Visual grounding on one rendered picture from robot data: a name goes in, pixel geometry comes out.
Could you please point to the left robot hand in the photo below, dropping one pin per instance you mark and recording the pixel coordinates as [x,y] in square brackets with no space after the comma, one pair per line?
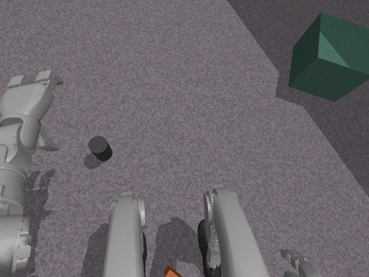
[33,99]

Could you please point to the right robot hand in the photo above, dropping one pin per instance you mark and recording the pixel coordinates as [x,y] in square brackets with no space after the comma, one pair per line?
[298,261]

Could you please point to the right robot foot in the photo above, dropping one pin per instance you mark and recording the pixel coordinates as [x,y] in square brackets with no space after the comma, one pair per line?
[203,246]

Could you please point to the left robot arm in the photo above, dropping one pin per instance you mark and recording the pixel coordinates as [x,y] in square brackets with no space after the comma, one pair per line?
[18,141]

